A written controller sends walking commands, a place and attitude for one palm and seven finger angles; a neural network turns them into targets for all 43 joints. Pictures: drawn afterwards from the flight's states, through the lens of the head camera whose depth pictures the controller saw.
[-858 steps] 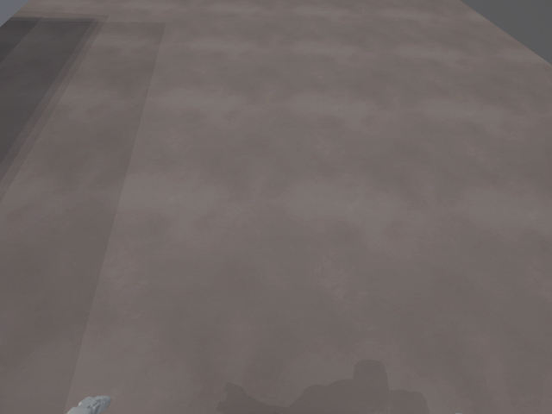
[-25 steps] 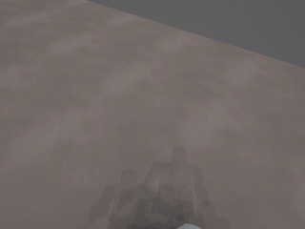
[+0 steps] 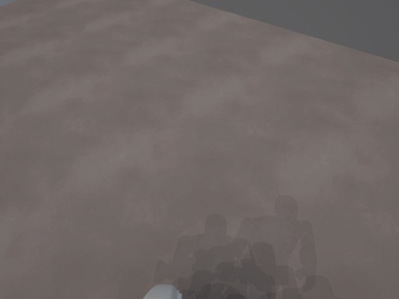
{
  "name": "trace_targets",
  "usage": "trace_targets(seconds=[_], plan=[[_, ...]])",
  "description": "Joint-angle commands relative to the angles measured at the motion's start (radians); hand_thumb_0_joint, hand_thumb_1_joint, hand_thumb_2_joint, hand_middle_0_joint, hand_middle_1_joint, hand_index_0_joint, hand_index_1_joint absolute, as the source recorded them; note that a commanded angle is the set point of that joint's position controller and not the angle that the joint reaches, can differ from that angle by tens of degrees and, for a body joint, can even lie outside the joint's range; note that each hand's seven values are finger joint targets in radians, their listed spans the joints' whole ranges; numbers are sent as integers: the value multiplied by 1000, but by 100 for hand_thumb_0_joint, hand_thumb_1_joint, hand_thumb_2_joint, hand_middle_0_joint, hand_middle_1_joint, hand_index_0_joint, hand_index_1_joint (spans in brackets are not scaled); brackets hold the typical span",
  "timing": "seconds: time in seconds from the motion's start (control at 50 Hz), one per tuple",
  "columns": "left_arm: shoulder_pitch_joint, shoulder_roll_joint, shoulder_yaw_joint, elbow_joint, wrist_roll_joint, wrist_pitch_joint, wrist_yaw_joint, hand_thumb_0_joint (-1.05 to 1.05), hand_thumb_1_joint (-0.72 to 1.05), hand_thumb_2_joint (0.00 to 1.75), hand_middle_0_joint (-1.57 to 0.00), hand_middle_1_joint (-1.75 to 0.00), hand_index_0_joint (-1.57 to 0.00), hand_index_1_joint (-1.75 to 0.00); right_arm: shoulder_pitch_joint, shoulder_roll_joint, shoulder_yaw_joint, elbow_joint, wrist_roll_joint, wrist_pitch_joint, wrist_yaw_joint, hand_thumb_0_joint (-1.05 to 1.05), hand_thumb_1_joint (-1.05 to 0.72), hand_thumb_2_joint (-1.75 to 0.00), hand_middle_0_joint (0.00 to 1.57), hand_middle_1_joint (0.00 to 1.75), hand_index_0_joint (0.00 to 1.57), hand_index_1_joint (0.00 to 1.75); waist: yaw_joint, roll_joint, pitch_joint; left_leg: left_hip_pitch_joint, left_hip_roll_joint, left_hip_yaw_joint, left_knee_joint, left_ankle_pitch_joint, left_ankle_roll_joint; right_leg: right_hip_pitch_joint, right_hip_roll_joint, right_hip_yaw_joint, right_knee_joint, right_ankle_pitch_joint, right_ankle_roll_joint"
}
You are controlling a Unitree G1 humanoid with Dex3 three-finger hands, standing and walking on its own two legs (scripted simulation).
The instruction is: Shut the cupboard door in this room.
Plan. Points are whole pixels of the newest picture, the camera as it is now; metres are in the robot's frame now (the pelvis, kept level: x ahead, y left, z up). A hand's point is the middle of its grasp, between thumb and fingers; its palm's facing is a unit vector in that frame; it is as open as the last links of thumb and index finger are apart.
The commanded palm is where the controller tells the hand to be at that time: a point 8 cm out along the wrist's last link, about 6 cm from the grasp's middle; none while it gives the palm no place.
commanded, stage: turn or walk to find it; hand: left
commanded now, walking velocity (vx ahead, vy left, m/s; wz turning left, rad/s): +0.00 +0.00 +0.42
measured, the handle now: out of the picture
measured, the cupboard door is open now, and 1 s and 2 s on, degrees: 82 82 82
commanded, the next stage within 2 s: none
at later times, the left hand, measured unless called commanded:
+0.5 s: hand out of the picture +0.03 +0.27 -0.17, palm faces +0.23 -0.94 -0.24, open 7.4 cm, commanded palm none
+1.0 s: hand out of the picture -0.05 +0.20 -0.16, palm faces +0.43 -0.87 -0.25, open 7.4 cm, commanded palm none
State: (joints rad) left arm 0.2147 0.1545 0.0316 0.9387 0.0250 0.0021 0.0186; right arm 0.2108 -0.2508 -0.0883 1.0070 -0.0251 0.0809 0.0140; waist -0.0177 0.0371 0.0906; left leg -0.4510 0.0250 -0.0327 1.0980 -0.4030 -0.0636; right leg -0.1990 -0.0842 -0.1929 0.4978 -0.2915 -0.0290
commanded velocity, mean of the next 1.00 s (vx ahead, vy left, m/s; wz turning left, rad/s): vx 0.00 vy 0.00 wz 0.42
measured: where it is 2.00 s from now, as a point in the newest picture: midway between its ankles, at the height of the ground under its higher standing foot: outside the picture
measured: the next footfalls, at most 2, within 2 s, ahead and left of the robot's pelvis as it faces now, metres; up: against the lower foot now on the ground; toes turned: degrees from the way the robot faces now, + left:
left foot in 0.20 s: +0.01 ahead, +0.15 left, +0.00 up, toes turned +9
right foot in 0.66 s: +0.07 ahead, -0.07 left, +0.00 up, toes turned +12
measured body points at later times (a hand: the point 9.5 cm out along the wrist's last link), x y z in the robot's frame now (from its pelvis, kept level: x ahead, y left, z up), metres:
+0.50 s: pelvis -0.01 +0.05 +0.00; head +0.03 +0.07 +0.45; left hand +0.02 +0.32 -0.15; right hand +0.13 -0.17 -0.13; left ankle -0.03 +0.14 -0.74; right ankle +0.01 -0.10 -0.68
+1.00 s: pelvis -0.02 +0.01 +0.00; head +0.02 +0.01 +0.45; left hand -0.07 +0.25 -0.14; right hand +0.13 -0.21 -0.16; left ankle -0.10 +0.14 -0.68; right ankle +0.03 -0.08 -0.74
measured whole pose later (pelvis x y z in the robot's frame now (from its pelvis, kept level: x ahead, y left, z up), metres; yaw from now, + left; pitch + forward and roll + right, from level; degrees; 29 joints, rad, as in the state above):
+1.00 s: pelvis -0.02 +0.01 +0.00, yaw +25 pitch -1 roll +2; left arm 0.23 0.17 0.03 0.95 0.03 0.00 0.02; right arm 0.21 -0.24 -0.08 1.01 -0.02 0.08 0.01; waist 0.00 0.02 0.10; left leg -0.39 0.04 0.00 0.95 -0.45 -0.06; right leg -0.21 -0.11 -0.21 0.51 -0.27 -0.02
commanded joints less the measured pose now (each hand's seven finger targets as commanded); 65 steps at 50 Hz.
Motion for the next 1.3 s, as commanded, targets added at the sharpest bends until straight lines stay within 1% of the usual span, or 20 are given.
trace_targets(seconds=[0.0, 0.06, 0.14, 0.18, 0.22, 0.32, 0.48, 0.6, 0.62, 0.64, 0.66, 0.72, 0.8, 0.98, 1.06, 1.08, 1.1, 1.12, 1.2, 1.28], plan=[[79, 237, 57, -27, 2, -15, 12, 0, 90, 90, -20, -30, -20, -30, -85, -37, 11, -82, 10, -30, -1, 0, -90, -90, 20, 30, 20, 30, 61, -207, -93, -46, 8, 49, -149, -47, -8, 151, -262, 163, -134, 493, -110], [101, 259, 65, -9, 7, -9, 12, 0, 90, 90, -20, -30, -20, -30, -112, -30, 22, -94, 18, -44, -3, 0, -90, -90, 20, 30, 20, 30, 80, -238, -128, 25, 3, 87, -313, -75, 7, 180, -278, 156, -84, 569, -120], [53, 253, 69, -2, -8, 4, 9, 0, 90, 90, -20, -30, -20, -30, -5, -63, 19, -70, 15, -66, -4, 0, -90, -90, 20, 30, 20, 30, 6, -155, -169, 298, 14, 107, -706, 227, 35, 52, -235, 57, 94, 429, -13], [44, 150, 38, -57, -14, 17, 0, 0, 90, 90, -20, -30, -20, -30, 63, -233, -20, -71, 8, -70, -11, 0, -90, -90, 20, 30, 20, 30, -28, 267, -174, 499, 381, -316, -754, 779, 229, -339, -46, 21, 429, -357, 103], [-62, 160, 38, -56, -11, 36, 9, 0, 90, 90, -20, -30, -20, -30, 62, -204, -16, -52, 6, -67, -33, 0, -90, -90, 20, 30, 20, 30, -43, 215, -133, 394, 339, -288, -753, 707, 262, -357, -45, 151, 583, -311, 98], [-12, 168, 41, -13, -12, 28, -8, 0, 90, 90, -20, -30, -20, -30, -38, -144, 5, -87, 9, -79, -34, 0, -90, -90, 20, 30, 20, 30, 12, 92, -113, 371, 214, -136, -740, 725, 221, -318, -28, 158, 580, -137, 113], [-95, 154, 33, -68, -15, 27, -1, 0, 90, 90, -20, -30, -20, -30, 15, -149, -12, -92, 2, -71, -29, 0, -90, -90, 20, 30, 20, 30, -18, 114, -120, 382, 209, -232, -722, 713, 240, -284, 8, 163, 404, -162, 119], [4, 159, 37, -56, -21, 7, 4, 0, 90, 90, -20, -30, -20, -30, -25, -140, -18, -108, 5, -62, -26, 0, -90, -90, 20, 30, 20, 30, 40, 102, -139, 210, 144, -274, -634, 602, 186, 12, 46, 135, 0, 39, 94], [45, 191, 43, -47, -16, -3, 7, 0, 90, 90, -20, -30, -20, -30, -22, -116, -16, -110, 11, -64, -21, 0, -90, -90, 20, 30, 20, 30, 58, 25, -156, 141, 94, -244, -571, 468, 140, 126, -1, 172, -128, 141, 85], [67, 268, 58, -46, -1, -14, 16, 0, 90, 90, -20, -30, -20, -30, 4, -52, -6, -123, 20, -68, -15, 0, -90, -90, 20, 30, 20, 30, 58, -211, -182, -40, -21, -109, -407, 167, 72, 266, -219, 375, -169, 221, 16], [73, 310, 62, -58, 1, -12, 14, 0, 90, 90, -20, -30, -20, -30, -9, -46, -6, -146, 15, -62, -16, 0, -90, -90, 20, 30, 20, 30, 69, -301, -147, -96, -94, -30, -205, -192, 42, 184, -397, 493, -195, 326, -99], [-50, 229, 56, -90, -12, -9, 19, 0, 90, 90, -20, -30, -20, -30, 4, -74, -20, -99, 4, -30, -9, 0, -90, -90, 20, 30, 20, 30, 15, -165, -52, -92, -19, -71, 100, -78, 39, -14, -307, 384, -222, 185, -119], [-34, 193, 42, -85, -7, -21, 15, 0, 90, 90, -20, -30, -20, -30, 37, -54, -10, -69, 3, -23, 2, 0, -90, -90, 20, 30, 20, 30, 9, -204, -70, -81, -3, -21, 110, 26, 5, 29, -228, 213, -188, 297, -82], [76, 262, 68, -21, 6, -9, 12, 0, 90, 90, -20, -30, -20, -30, -79, -25, 20, -94, 18, -43, -2, 0, -90, -90, 20, 30, 20, 30, 71, -239, -115, 35, 4, 85, -299, -79, 5, 136, -277, 162, -100, 496, -120], [47, 258, 71, -10, -6, 5, 9, 0, 90, 90, -20, -30, -20, -30, 10, -51, 17, -73, 15, -62, -4, 0, -90, -90, 20, 30, 20, 30, 9, -181, -150, 282, 4, 119, -658, 182, 28, 20, -246, 77, 49, 376, -25], [60, 222, 64, -23, -14, 14, 5, 0, 90, 90, -20, -30, -20, -30, 35, -121, 2, -73, 10, -72, -4, 0, -90, -90, 20, 30, 20, 30, -6, 3, -175, 421, 117, -33, -736, 315, 74, -131, -174, 28, 195, 188, 35], [42, 155, 46, -57, -17, 18, -1, 0, 90, 90, -20, -30, -20, -30, 72, -214, -19, -76, 5, -73, -8, 0, -90, -90, 20, 30, 20, 30, -28, 263, -150, 476, 353, -314, -773, 613, 189, -349, -54, 4, 385, -294, 99], [-21, 167, 36, -70, -6, 33, 6, 0, 90, 90, -20, -30, -20, -30, 100, -229, -22, -62, 7, -65, -12, 0, -90, -90, 20, 30, 20, 30, -53, 217, -143, 377, 388, -310, -796, 527, 239, -315, -50, 92, 505, -355, 91], [-20, 168, 45, -22, -10, 32, -8, 0, 90, 90, -20, -30, -20, -30, -55, -149, 4, -94, 3, -72, -31, 0, -90, -90, 20, 30, 20, 30, 13, 132, -60, 283, 241, -178, -788, 491, 223, -329, -39, 155, 595, -158, 99], [-8, 161, 40, -20, -11, 34, -8, 0, 90, 90, -20, -30, -20, -30, -38, -148, -1, -98, 7, -74, -28, 0, -90, -90, 20, 30, 20, 30, 8, 101, -93, 306, 215, -166, -789, 481, 224, -300, -18, 153, 529, -125, 111]])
